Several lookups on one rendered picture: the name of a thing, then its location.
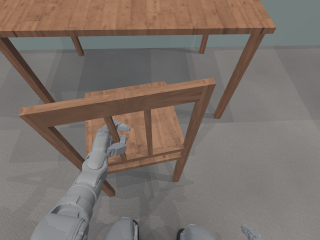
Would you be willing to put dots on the chair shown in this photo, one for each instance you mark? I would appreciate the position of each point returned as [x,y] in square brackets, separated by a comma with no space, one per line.
[148,109]

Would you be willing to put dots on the robot left hand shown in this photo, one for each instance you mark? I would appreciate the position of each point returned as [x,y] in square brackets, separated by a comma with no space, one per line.
[103,140]

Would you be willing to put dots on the left robot shin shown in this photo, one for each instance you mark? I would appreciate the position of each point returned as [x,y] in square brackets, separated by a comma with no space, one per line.
[126,218]

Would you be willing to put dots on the robot left upper arm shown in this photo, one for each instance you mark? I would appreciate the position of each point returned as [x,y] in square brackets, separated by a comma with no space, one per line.
[62,227]

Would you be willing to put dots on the table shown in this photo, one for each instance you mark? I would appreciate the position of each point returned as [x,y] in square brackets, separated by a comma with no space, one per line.
[89,18]

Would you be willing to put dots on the robot left forearm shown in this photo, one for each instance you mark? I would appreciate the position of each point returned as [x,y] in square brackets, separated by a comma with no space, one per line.
[84,192]

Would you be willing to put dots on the right robot thigh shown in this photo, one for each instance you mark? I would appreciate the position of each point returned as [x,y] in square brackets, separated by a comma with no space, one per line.
[196,233]

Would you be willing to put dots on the robot right hand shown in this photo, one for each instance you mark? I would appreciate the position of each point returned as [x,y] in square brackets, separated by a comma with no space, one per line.
[251,234]

